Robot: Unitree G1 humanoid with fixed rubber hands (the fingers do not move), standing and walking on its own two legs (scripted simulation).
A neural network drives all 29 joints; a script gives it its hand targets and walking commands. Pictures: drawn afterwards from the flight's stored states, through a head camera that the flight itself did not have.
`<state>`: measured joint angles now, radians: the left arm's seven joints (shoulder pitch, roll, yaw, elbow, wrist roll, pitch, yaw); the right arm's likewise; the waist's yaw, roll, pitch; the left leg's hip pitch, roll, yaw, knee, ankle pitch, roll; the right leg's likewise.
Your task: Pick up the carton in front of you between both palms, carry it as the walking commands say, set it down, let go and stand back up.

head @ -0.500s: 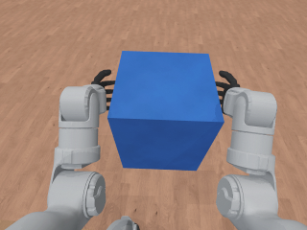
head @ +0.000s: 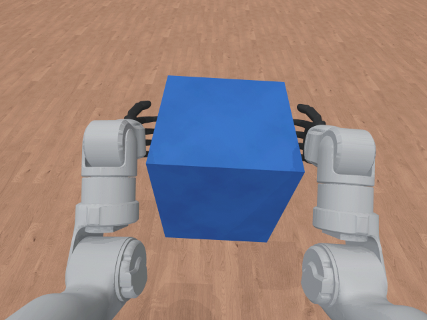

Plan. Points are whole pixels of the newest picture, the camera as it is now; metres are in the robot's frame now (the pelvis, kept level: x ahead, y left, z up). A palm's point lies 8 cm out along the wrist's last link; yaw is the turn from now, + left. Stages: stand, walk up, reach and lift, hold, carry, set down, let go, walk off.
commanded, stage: carry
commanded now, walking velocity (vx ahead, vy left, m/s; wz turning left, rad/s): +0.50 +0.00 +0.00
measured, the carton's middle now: (220, 164) +0.39 -0.01 +0.10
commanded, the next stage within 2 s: none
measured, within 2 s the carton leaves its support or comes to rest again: neither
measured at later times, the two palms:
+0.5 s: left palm (151, 98) +0.61 +0.17 +0.09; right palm (269, 99) +0.61 -0.13 +0.10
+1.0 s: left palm (181, 47) +0.90 +0.12 +0.10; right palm (271, 49) +0.91 -0.18 +0.09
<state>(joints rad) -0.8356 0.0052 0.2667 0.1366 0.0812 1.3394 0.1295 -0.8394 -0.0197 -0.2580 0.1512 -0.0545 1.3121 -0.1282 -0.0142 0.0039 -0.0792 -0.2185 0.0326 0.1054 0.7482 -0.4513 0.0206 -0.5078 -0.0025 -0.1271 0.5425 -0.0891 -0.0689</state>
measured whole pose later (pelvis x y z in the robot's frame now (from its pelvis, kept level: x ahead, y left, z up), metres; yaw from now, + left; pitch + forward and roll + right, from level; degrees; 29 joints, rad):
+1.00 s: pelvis +0.64 -0.03 +0.00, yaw +1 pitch +3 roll -1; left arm -0.19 -0.14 0.10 -0.22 0.14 1.23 0.09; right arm -0.18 0.11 -0.12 -0.25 -0.12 1.24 -0.08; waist 0.01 0.04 -0.17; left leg -0.14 0.08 0.08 0.86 -0.47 -0.02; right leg -0.48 -0.06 -0.23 0.57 -0.13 -0.07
